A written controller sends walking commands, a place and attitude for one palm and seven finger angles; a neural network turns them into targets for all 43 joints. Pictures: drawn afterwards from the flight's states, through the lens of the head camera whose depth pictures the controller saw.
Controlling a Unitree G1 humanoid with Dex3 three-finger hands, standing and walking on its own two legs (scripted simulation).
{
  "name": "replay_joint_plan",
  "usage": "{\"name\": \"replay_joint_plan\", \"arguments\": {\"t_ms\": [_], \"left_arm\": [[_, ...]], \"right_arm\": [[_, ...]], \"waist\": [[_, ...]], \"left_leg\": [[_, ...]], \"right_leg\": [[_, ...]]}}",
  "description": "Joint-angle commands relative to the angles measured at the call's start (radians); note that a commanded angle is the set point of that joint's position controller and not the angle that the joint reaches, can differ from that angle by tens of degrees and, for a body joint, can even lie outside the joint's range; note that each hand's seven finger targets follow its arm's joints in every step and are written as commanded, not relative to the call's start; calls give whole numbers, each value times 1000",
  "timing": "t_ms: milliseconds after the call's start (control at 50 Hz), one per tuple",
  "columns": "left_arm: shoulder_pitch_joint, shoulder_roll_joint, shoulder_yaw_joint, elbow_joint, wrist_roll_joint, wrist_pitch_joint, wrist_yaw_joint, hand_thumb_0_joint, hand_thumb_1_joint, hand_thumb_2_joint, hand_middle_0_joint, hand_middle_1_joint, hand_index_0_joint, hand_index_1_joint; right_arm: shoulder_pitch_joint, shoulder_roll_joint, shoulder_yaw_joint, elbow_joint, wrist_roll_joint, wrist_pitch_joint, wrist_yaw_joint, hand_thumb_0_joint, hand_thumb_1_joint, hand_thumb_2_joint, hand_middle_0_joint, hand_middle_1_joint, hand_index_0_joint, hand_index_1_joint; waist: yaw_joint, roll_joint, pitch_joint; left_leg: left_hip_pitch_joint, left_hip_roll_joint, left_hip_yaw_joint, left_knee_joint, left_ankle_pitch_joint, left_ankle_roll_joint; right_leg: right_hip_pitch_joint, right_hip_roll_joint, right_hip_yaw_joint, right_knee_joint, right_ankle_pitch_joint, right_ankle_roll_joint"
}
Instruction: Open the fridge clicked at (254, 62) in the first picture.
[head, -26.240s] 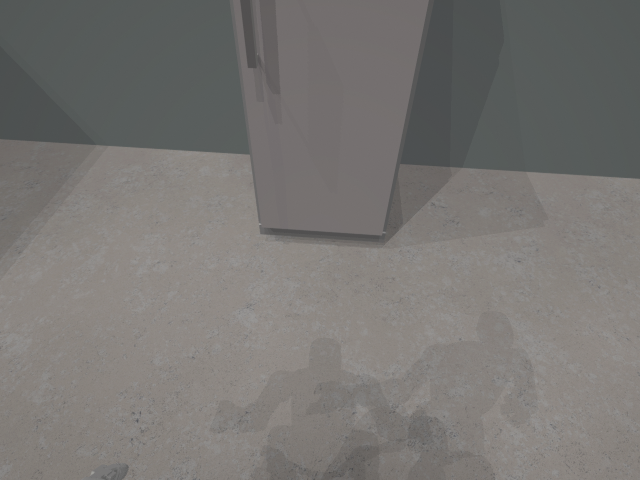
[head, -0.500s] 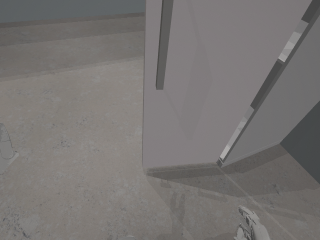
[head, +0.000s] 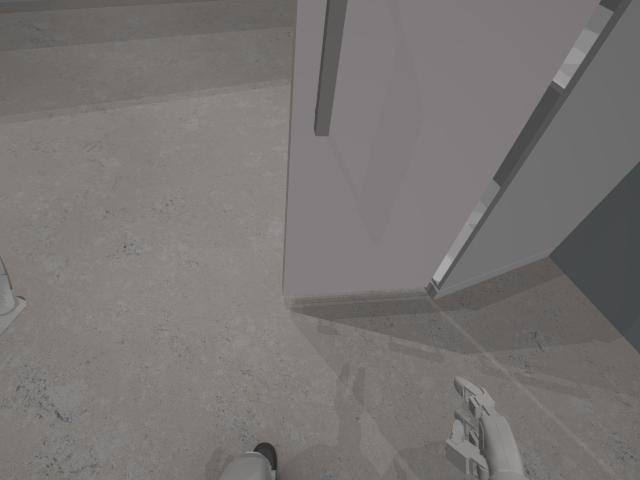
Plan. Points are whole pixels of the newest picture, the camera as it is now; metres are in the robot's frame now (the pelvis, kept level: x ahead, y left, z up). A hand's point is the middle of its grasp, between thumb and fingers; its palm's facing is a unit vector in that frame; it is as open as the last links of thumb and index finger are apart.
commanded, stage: step back with the hand held close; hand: left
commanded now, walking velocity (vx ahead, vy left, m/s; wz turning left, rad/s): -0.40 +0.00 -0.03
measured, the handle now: (333, 4) +0.70 +0.11 +0.24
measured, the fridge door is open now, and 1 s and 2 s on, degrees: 74 74 74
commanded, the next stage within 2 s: stop stepping back and stand still in 0.04 s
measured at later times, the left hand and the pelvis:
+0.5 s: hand out of the picture +0.11 +0.31 +0.16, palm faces +0.58 -0.77 -0.27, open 7.4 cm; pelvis -0.09 +0.02 +0.01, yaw +2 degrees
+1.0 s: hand out of the picture +0.08 +0.30 +0.17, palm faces +0.52 -0.81 -0.28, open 7.4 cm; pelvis -0.12 +0.03 +0.01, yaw +2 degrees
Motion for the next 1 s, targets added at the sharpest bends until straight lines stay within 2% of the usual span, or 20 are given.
{"name": "replay_joint_plan", "arguments": {"t_ms": [0, 40, 80, 120, 160, 180, 200, 220, 260, 300, 380, 440, 480, 540, 640, 680, 720, 840, 920, 980], "left_arm": [[-201, 287, 113, -163, 23, -65, 10, 0, 900, 900, -200, -300, -200, -300], [-255, 257, 67, -212, 1, -36, -14, 0, 900, 900, -200, -300, -200, -300], [-90, 254, 113, -188, -17, -16, -30, 0, 900, 900, -200, -300, -200, -300], [2, 227, 122, -170, -37, -4, -50, 0, 900, 900, -200, -300, -200, -300], [108, 211, 159, -118, -39, 7, -48, 0, 900, 900, -200, -300, -200, -300], [146, 211, 163, -88, -40, 17, -44, 0, 900, 900, -200, -300, -200, -300], [165, 249, 171, -99, -33, 22, -37, 0, 900, 900, -200, -300, -200, -300], [124, 265, 156, -154, -33, 21, -24, 0, 900, 900, -200, -300, -200, -300], [95, 241, 156, -145, -34, 54, -23, 0, 900, 900, -200, -300, -200, -300], [11, 194, 80, -116, -12, 50, -14, 0, 900, 900, -200, -300, -200, -300], [-235, 113, -52, 4, 35, 83, 23, 0, 900, 900, -200, -300, -200, -300], [-247, 151, -60, -156, 44, 70, 35, 0, 900, 900, -200, -300, -200, -300], [-205, 170, -31, -228, 35, 59, 29, 0, 900, 900, -200, -300, -200, -300], [-138, 207, 30, -267, 31, 43, 19, 0, 900, 900, -200, -300, -200, -300], [98, 176, 84, -61, 13, 75, 23, 0, 900, 900, -200, -300, -200, -300], [75, 158, 68, 14, 20, 98, 21, 0, 900, 900, -200, -300, -200, -300], [-39, 182, 58, 10, 10, 105, 15, 0, 900, 900, -200, -300, -200, -300], [-206, 118, -55, -46, 28, 80, 19, 0, 900, 900, -200, -300, -200, -300], [-265, 147, -56, -151, 41, 75, 38, 0, 900, 900, -200, -300, -200, -300], [-209, 191, 15, -249, 46, 44, 48, 0, 900, 900, -200, -300, -200, -300]], "right_arm": [[-78, -152, -44, -104, -11, -34, -53, 0, -900, -900, 200, 300, 200, 300], [-60, -171, -79, -114, 30, -31, -64, 0, -900, -900, 200, 300, 200, 300], [-80, -169, -67, -153, 26, -10, -53, 0, -900, -900, 200, 300, 200, 300], [-116, -176, -68, -188, 11, -3, -26, 0, -900, -900, 200, 300, 200, 300], [-117, -189, -70, -211, 2, 16, -18, 0, -900, -900, 200, 300, 200, 300], [-107, -175, -72, -216, 10, 37, -15, 0, -900, -900, 200, 300, 200, 300], [-95, -149, -77, -212, 27, 52, -12, 0, -900, -900, 200, 300, 200, 300], [-92, -166, -73, -198, 20, 54, -17, 0, -900, -900, 200, 300, 200, 300], [-39, -137, -56, -153, 20, 44, -23, 0, -900, -900, 200, 300, 200, 300], [-36, -130, -14, -158, 17, 32, -44, 0, -900, -900, 200, 300, 200, 300], [28, -182, -45, -92, 20, -25, -88, 0, -900, -900, 200, 300, 200, 300], [24, -237, -71, -143, 37, -46, -83, 0, -900, -900, 200, 300, 200, 300], [22, -191, -47, -139, 14, -45, -64, 0, -900, -900, 200, 300, 200, 300], [0, -184, -48, -124, -3, -54, -38, 0, -900, -900, 200, 300, 200, 300], [-25, -177, -40, -159, 5, 12, -37, 0, -900, -900, 200, 300, 200, 300], [-29, -174, -47, -170, 4, 64, -38, 0, -900, -900, 200, 300, 200, 300], [-39, -163, -52, -168, 10, 83, -38, 0, -900, -900, 200, 300, 200, 300], [-32, -149, -17, -125, 12, 50, -54, 0, -900, -900, 200, 300, 200, 300], [-14, -176, -34, -116, -1, 6, -77, 0, -900, -900, 200, 300, 200, 300], [-19, -215, -47, -150, 4, -8, -73, 0, -900, -900, 200, 300, 200, 300]], "waist": [[-66, 26, -225], [-95, -26, -325], [-70, 180, -337], [-41, 362, -218], [-43, 441, -66], [-46, 320, -40], [-48, -72, -7], [-35, -211, 71], [-81, -173, 69], [-99, -79, 38], [-91, 79, -42], [-69, 260, -163], [-96, 296, -156], [-84, 269, -73], [-85, 277, 2], [-79, 133, 35], [-71, -190, 84], [-98, -32, 36], [-92, 69, 27], [-78, 398, 10]], "left_leg": [[540, 24, -28, 87, 96, -44], [751, 21, -48, 65, 440, -8], [754, 96, -122, -30, 472, 53], [445, 175, -179, -249, 2, 58], [32, 125, -152, -338, -618, -20], [-24, 14, -35, -149, -623, -69], [137, -117, 59, 367, -497, -113], [66, -164, -82, 774, -459, -104], [-3, -73, -176, 851, -394, -71], [44, -6, -85, 502, -345, -57], [353, -65, -21, 1, -273, -5], [589, 146, -230, -26, 154, 46], [616, 138, -285, -60, 437, 22], [414, 196, -357, -219, -6, 44], [94, 123, -180, -247, -705, 28], [-105, 37, -102, 21, -768, -3], [-114, -63, -47, 588, -543, -30], [210, -4, -26, 372, -370, -16], [417, -50, 23, 72, -342, -3], [407, 202, -374, -181, -359, 101]], "right_leg": [[-245, -174, 49, -2, 779, 1], [-279, -42, -45, 116, 841, 115], [-296, 23, -49, 240, 422, 105], [-196, 70, -78, 278, -167, 34], [29, 74, -135, 158, -140, -34], [7, 15, -82, 25, -147, -66], [-367, -250, 240, -270, -361, -120], [-603, -446, 501, -397, -428, -191], [-576, -353, 323, -291, -319, -191], [-322, -231, 91, -145, 55, -107], [-176, -189, 71, 11, 394, -51], [-255, -80, 4, 178, 234, 21], [-317, -21, -75, 282, 123, 22], [-257, -28, -45, 365, -48, 24], [0, 6, -157, 98, 5, -14], [80, -72, 11, 7, -128, -94], [-157, -405, 507, -293, -400, -241], [-327, -264, 117, -193, -153, -141], [-323, -222, 81, -102, -137, -112], [-336, -47, -68, 257, 38, 8]]}}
